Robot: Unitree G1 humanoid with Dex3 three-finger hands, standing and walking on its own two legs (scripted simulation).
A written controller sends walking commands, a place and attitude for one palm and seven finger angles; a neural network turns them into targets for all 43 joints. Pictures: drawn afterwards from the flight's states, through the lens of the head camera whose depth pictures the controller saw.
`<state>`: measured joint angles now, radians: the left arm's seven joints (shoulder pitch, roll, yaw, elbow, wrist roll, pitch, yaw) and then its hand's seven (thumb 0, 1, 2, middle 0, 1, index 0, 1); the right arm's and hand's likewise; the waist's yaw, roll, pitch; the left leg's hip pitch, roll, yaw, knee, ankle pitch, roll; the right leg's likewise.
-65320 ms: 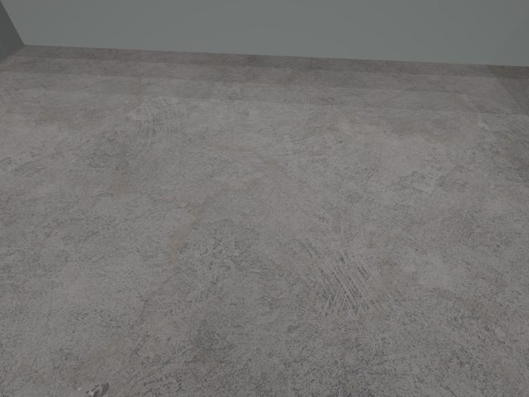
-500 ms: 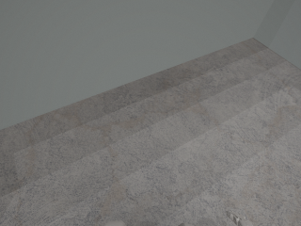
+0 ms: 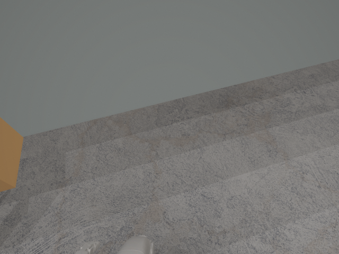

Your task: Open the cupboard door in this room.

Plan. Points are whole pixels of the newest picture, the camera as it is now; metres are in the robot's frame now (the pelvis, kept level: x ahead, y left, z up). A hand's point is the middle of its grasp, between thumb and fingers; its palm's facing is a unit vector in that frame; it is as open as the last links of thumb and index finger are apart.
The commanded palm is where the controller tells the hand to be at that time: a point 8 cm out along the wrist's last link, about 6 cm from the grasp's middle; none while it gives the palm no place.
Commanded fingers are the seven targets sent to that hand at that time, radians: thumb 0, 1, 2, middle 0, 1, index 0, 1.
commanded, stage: turn to face it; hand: left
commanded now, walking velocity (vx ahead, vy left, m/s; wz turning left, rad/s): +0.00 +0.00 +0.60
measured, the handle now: out of the picture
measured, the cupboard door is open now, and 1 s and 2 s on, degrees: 49 49 49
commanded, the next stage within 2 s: take the last steps up to it in 1.66 s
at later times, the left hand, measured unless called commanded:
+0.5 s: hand out of the picture +0.04 +0.24 -0.16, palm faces +0.31 -0.91 -0.26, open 7.4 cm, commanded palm none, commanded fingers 0.00 0.90 0.90 -0.20 -0.30 -0.20 -0.30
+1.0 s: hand out of the picture -0.08 +0.20 -0.19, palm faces +0.62 -0.75 -0.23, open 7.4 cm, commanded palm none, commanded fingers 0.00 0.90 0.90 -0.20 -0.30 -0.20 -0.30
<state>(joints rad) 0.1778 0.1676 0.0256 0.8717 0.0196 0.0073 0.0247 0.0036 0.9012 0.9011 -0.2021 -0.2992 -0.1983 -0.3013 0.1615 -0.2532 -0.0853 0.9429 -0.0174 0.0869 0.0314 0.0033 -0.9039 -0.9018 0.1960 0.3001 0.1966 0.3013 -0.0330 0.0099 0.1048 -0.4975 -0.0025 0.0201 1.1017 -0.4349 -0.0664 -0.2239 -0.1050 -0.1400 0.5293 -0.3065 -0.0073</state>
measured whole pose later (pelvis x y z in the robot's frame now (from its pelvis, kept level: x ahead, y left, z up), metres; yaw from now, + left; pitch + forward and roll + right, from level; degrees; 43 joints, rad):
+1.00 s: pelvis +0.01 +0.00 -0.02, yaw +37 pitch +1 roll +1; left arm 0.25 0.24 0.06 0.91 0.02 0.03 0.01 0.00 0.91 0.90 -0.20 -0.30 -0.20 -0.30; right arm 0.10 -0.23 -0.07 0.91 -0.02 0.05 0.04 0.00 -0.90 -0.90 0.20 0.30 0.20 0.30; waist 0.01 -0.06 0.10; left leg -0.32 -0.01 0.09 0.62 -0.29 0.02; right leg -0.30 -0.19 -0.22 0.77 -0.46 0.06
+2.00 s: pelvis +0.01 +0.02 +0.00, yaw +63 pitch +0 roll -1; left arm 0.25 0.23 0.06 1.01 0.02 0.03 -0.01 0.01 0.91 0.90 -0.20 -0.30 -0.19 -0.30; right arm 0.18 -0.17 -0.02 0.97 -0.02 -0.01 -0.01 0.00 -0.90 -0.90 0.20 0.30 0.20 0.30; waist 0.04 -0.03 0.06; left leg -0.19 -0.03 0.03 0.44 -0.26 0.06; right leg -0.46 -0.09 -0.05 1.06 -0.41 0.04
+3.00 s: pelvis +0.09 +0.31 +0.00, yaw +65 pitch +0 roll +2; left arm 0.16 0.20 0.06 1.02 0.02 -0.01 -0.01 0.01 0.93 0.90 -0.20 -0.30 -0.19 -0.30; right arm 0.34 -0.15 -0.04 1.08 -0.03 -0.06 -0.01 -0.01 -0.92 -0.90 0.20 0.30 0.20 0.30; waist -0.01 -0.02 0.04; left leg -0.08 -0.02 0.19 0.32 -0.24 0.05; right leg -0.51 -0.12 -0.07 0.78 -0.21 0.01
